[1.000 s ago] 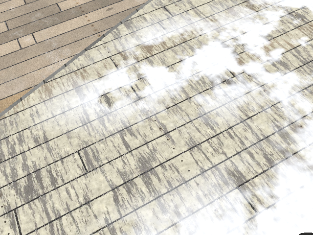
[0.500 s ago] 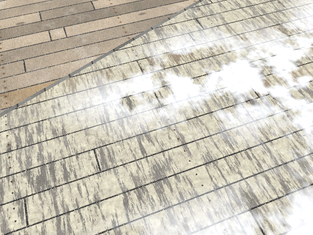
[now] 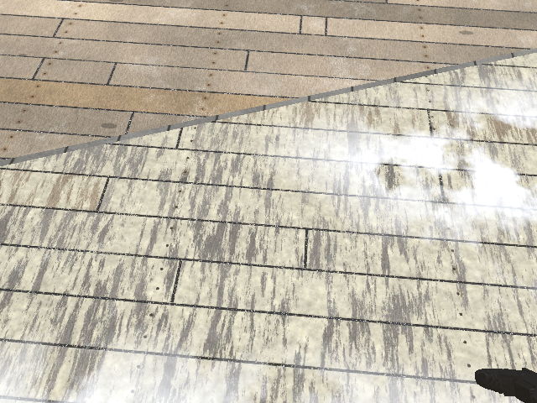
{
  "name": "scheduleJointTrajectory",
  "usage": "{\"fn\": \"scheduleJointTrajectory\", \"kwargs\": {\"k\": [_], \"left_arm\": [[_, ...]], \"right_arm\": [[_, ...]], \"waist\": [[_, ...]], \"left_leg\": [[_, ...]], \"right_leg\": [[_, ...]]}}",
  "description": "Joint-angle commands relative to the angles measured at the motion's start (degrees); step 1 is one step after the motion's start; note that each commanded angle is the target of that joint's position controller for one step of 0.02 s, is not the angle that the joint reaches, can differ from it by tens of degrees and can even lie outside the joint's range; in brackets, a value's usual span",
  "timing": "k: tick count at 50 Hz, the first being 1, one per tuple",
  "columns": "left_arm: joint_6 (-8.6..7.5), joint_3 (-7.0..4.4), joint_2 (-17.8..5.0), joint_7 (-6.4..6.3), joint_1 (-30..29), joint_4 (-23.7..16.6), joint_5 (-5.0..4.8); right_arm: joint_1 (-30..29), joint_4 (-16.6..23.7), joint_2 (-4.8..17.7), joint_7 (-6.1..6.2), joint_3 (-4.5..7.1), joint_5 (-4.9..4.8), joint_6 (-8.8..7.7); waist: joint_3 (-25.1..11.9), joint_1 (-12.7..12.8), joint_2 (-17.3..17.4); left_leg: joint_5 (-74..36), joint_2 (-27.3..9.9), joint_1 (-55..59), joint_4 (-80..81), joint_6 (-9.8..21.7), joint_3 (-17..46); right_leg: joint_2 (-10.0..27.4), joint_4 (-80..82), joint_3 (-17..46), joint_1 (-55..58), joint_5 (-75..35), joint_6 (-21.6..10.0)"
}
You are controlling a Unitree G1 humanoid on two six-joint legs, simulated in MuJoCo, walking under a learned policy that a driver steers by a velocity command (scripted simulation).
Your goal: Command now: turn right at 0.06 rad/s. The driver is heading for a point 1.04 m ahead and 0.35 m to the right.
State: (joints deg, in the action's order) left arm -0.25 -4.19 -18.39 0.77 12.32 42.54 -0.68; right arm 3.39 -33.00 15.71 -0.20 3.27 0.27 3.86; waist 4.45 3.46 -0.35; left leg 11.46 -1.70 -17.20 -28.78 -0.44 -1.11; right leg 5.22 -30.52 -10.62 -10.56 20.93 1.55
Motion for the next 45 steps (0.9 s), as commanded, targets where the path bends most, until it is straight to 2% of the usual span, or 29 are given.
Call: {"fn": "scheduleJointTrajectory", "kwargs": {"k": [1,2,3,4,5,7,8,9,10,12,15,18,23,27,28,29,30,31,32,33,34,35,36,37,38,39,41,42,45], "left_arm": [[-1.23,1.40,-1.09,0.98,1.23,-2.44,1.22],[-0.55,-0.19,-7.04,0.54,-1.23,-2.97,-0.49],[-0.05,-1.27,-8.71,0.00,-2.08,-3.22,-1.36],[0.78,-1.89,-9.20,-0.91,-0.56,-1.90,-1.40],[1.83,-2.25,-9.03,-1.63,1.24,-1.38,-1.06],[3.35,-2.36,-6.97,-2.62,4.09,-0.87,-1.23],[3.60,-2.23,-6.12,-2.62,3.64,-1.59,-1.25],[3.47,-2.20,-5.87,-2.32,1.67,-3.05,-1.20],[3.14,-2.28,-5.94,-2.01,-0.31,-4.42,-1.14],[2.27,-2.33,-5.38,-1.23,-2.28,-6.08,-1.10],[1.16,-2.08,-3.60,-0.34,-2.61,-7.07,-1.14],[0.91,-1.75,-2.44,0.32,-2.55,-7.87,-1.66],[0.81,-0.46,-0.88,1.19,-5.30,-9.98,-2.14],[1.23,0.14,-1.58,1.80,-7.12,-11.20,-2.31],[1.43,0.13,-2.10,1.83,-6.78,-11.19,-2.36],[1.60,-0.20,-3.12,1.75,-4.69,-10.81,-2.47],[1.71,-1.23,-5.10,1.40,0.41,-9.52,-2.72],[1.55,-3.19,-8.15,0.98,9.83,-7.08,-3.27],[1.51,-6.40,-14.10,0.21,25.03,-1.84,-3.40],[1.61,-7.23,-20.55,-0.41,20.19,-0.94,-3.03],[-1.05,-4.61,-17.59,0.95,15.07,-6.71,-1.58],[-2.78,-3.04,-11.00,2.04,15.54,-6.20,-0.79],[-3.75,-3.03,-10.88,2.23,16.83,-3.86,-0.33],[-4.44,-1.99,-7.77,2.11,14.06,-3.30,-0.07],[-4.75,-1.08,-5.80,1.91,9.91,-4.19,0.85],[-5.16,-0.46,-3.66,1.50,7.51,-4.63,1.61],[-6.32,-0.18,-2.67,0.57,7.85,-4.00,1.93],[-6.81,-0.05,-2.17,0.21,9.23,-3.26,1.87],[-7.51,0.01,-2.16,-1.23,11.02,-2.15,2.18]], "right_arm": [[8.39,0.56,7.33,1.41,1.33,2.55,-1.54],[5.61,1.10,7.58,0.90,1.57,1.97,-2.32],[3.99,0.04,9.86,1.10,2.48,1.33,-2.65],[2.87,-0.08,11.09,1.46,2.96,0.89,-2.83],[1.04,-0.29,10.30,1.74,2.84,0.46,-3.05],[-1.43,-0.42,7.10,2.33,2.00,1.08,-3.23],[0.54,-1.00,6.13,2.52,2.00,0.84,-3.55],[2.31,-1.89,6.13,2.67,2.16,0.29,-4.09],[3.69,-2.78,6.53,2.78,2.34,-0.03,-4.71],[5.72,-4.14,7.37,2.98,2.79,0.05,-6.07],[7.29,-5.61,8.47,2.72,3.61,-0.06,-7.65],[7.95,-6.49,9.22,1.99,4.24,-0.13,-8.31],[9.14,-7.86,10.94,0.98,4.95,-0.37,-8.40],[9.22,-8.74,12.69,-0.33,5.47,-1.08,-7.70],[8.68,-8.72,13.06,-0.75,5.54,-1.29,-7.43],[7.86,-8.68,14.02,-1.18,5.74,-1.66,-7.17],[7.17,-8.65,15.01,-1.54,5.94,-2.18,-6.84],[5.14,-8.45,15.39,-1.90,5.80,-2.88,-6.33],[3.18,-7.02,13.18,-1.62,4.77,-2.34,-6.31],[7.52,-4.44,2.08,-1.09,1.61,-0.26,-7.87],[6.78,-1.08,5.29,-0.52,1.14,-1.52,-10.94],[-0.79,-0.77,10.77,0.06,2.07,-4.58,-11.95],[0.92,-1.63,8.73,0.25,1.56,-5.12,-12.29],[1.79,-3.64,6.97,0.83,1.02,-3.40,-11.96],[5.70,-5.08,6.21,0.26,0.92,-3.03,-11.35],[8.24,-7.00,6.27,-0.54,0.97,-3.60,-10.19],[8.87,-8.93,6.00,-1.41,1.30,-4.43,-8.12],[7.35,-8.88,5.05,-1.69,1.07,-4.34,-7.35],[1.63,-7.19,3.84,-2.49,0.59,-3.79,-7.53]], "waist": [[-21.50,-5.01,11.92],[-16.98,-5.83,8.71],[-12.60,-5.42,9.93],[-10.51,-5.08,9.00],[-8.65,-3.90,8.91],[-7.16,-2.21,8.78],[-7.95,-3.34,8.82],[-7.29,-4.52,9.91],[-6.29,-5.35,10.14],[-5.08,-5.80,8.23],[-3.19,-5.24,6.26],[-0.94,-4.31,5.24],[2.55,-4.08,4.43],[4.36,-3.64,3.81],[4.13,-3.14,3.51],[2.93,-1.56,3.88],[-0.40,1.51,4.61],[-6.02,7.90,3.35],[-10.16,14.95,-2.26],[-4.80,4.82,-25.99],[-16.65,1.99,-19.54],[-12.30,5.04,-5.88],[-7.59,2.97,-4.27],[-6.66,1.49,-2.81],[-5.17,-1.43,-4.81],[-4.47,-2.54,-5.08],[-2.81,-2.66,-2.35],[-0.74,-2.03,-1.62],[2.75,-1.14,-3.34]], "left_leg": [[-46.50,-22.87,26.11,2.98,17.77,17.41],[-40.77,-19.76,21.73,4.73,18.50,14.19],[-36.64,-17.34,20.00,5.74,16.75,11.19],[-32.07,-16.47,17.38,7.20,15.23,8.90],[-30.27,-16.41,13.20,8.60,14.56,6.71],[-24.02,-15.79,8.54,11.12,13.81,2.11],[-5.90,-15.91,9.69,14.57,13.01,1.89],[9.31,-16.94,11.21,18.00,12.50,4.27],[18.31,-18.07,12.64,20.57,11.87,6.46],[24.43,-19.82,16.59,23.07,10.60,7.71],[23.64,-20.91,19.61,24.80,9.89,4.91],[21.52,-21.34,19.93,25.80,9.78,0.87],[17.38,-21.14,20.57,26.36,8.28,-7.68],[13.52,-20.14,22.80,24.87,6.73,-14.94],[10.43,-19.34,22.37,23.39,6.36,-17.18],[1.75,-18.46,21.23,19.50,5.94,-19.35],[-15.23,-17.47,20.19,11.22,5.53,-21.18],[-33.01,-15.67,16.74,-3.70,4.20,-23.28],[-35.01,-13.15,2.64,-27.43,1.67,-21.53],[18.44,-3.00,-23.62,-54.36,-2.67,-16.15],[22.18,1.27,-30.86,-62.22,-1.97,1.74],[14.24,-1.21,-33.58,-60.42,-0.07,3.18],[9.87,-3.19,-35.12,-56.97,1.65,2.56],[6.20,-6.53,-32.82,-54.79,2.90,4.27],[0.83,-8.47,-29.28,-52.40,3.51,5.48],[-3.09,-9.67,-26.26,-51.26,3.69,5.97],[-7.24,-8.50,-25.58,-47.17,3.33,8.24],[-9.12,-7.25,-27.35,-44.43,2.89,9.33],[-19.03,-2.23,-27.11,-30.89,2.87,4.80]], "right_leg": [[1.17,-15.56,10.69,-13.76,19.54,2.41],[0.46,-21.85,11.73,-15.23,20.11,3.34],[-0.59,-27.67,10.94,-20.12,18.29,3.52],[-0.75,-31.51,11.89,-21.61,15.45,3.79],[-0.90,-34.43,12.47,-20.69,12.26,4.44],[-1.48,-39.06,11.27,-19.65,7.32,5.51],[0.11,-38.56,10.75,-21.86,3.38,5.28],[1.27,-37.50,10.39,-24.95,0.71,4.88],[2.00,-36.35,10.56,-27.85,-0.85,4.33],[3.03,-33.77,11.36,-32.23,-2.83,2.94],[4.23,-30.53,11.86,-35.49,-4.93,1.21],[5.20,-29.26,11.84,-37.31,-6.58,0.22],[6.95,-25.92,10.27,-37.88,-8.94,-1.98],[7.03,-22.26,6.80,-34.63,-5.64,-4.96],[6.26,-21.22,5.10,-31.45,-4.02,-5.96],[4.32,-20.30,2.37,-25.64,-1.78,-7.13],[0.20,-20.22,-1.63,-17.07,0.42,-8.27],[-4.78,-16.29,-4.76,-2.54,-2.86,-10.64],[-9.96,-13.51,-2.45,17.90,-3.40,-13.70],[0.80,0.99,26.55,24.62,7.27,-19.38],[10.95,16.77,56.82,26.47,27.02,-24.10],[13.87,21.32,52.76,24.09,22.64,-19.70],[15.75,20.82,48.69,19.64,18.97,-19.40],[13.39,17.54,42.73,14.73,15.83,-16.91],[11.65,14.73,35.47,8.98,10.27,-14.96],[9.79,15.78,30.54,4.63,6.19,-12.81],[8.13,18.30,21.13,3.11,-4.62,-9.23],[7.14,19.03,15.97,3.27,-10.81,-7.49],[2.47,23.60,4.02,3.13,-25.84,-2.54]]}}
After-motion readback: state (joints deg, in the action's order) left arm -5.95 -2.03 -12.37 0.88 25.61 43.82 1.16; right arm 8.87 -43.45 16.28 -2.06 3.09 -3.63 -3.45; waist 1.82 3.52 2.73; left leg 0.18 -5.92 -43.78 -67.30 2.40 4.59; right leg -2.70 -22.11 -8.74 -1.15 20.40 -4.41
